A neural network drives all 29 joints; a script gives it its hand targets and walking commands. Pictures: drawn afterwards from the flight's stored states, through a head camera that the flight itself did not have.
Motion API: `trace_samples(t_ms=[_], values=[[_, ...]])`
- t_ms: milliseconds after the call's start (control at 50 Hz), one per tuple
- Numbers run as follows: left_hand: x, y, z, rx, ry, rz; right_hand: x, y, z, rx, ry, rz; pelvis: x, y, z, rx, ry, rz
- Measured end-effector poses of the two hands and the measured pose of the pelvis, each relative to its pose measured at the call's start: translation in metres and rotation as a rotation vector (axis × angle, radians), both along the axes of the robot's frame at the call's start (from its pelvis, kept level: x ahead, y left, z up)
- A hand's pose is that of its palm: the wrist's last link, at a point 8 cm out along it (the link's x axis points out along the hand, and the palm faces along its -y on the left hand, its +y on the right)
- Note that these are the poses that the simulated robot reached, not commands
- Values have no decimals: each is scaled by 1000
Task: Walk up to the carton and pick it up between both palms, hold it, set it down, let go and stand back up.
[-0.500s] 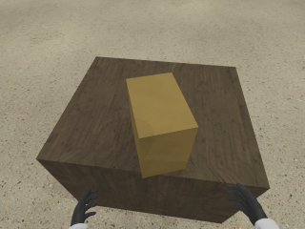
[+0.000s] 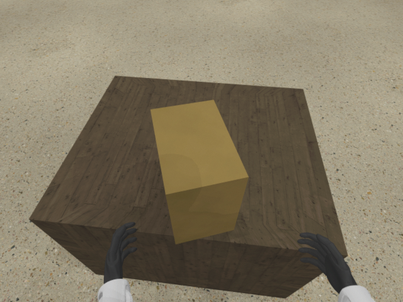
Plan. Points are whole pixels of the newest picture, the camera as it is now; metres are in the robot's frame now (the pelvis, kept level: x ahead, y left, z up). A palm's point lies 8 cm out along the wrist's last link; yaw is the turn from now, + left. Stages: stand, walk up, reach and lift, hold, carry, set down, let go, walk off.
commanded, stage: reach and lift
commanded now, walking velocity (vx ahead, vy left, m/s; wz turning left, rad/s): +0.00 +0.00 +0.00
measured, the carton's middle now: (194, 172) +0.41 +0.09 -0.05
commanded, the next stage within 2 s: none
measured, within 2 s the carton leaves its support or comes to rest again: neither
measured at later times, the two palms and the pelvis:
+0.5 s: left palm (126, 238) +0.21 +0.19 -0.01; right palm (341, 247) +0.24 -0.22 -0.01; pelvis +0.00 +0.01 +0.00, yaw -3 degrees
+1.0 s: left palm (125, 207) +0.26 +0.20 +0.04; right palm (322, 202) +0.31 -0.19 +0.03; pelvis -0.02 +0.00 +0.01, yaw -2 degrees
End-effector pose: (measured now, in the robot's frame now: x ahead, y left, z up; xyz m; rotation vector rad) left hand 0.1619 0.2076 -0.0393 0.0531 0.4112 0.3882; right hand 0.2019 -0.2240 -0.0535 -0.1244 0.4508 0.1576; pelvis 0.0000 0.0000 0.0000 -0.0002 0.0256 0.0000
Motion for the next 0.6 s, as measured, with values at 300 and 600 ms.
trace_samples(t_ms=[300,600], values=[[30,-11,19,-23,-115,4,25,-4,19,26,-102,3,6,4,1,-2,20,-21],[60,-13,42,-36,-140,1,55,7,49,41,-141,9,-7,7,6,-1,23,-51]])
